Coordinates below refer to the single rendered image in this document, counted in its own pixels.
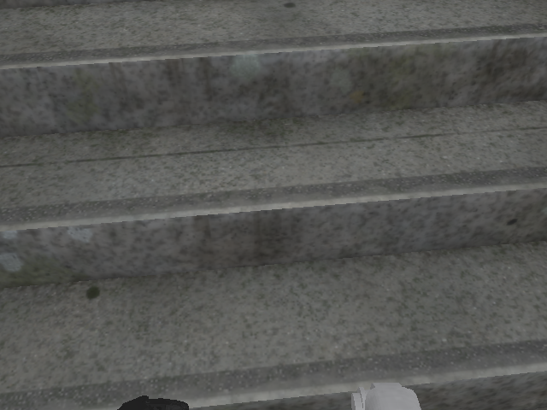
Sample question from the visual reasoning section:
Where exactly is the robot right thigh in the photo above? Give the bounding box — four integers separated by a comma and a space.
351, 383, 421, 410

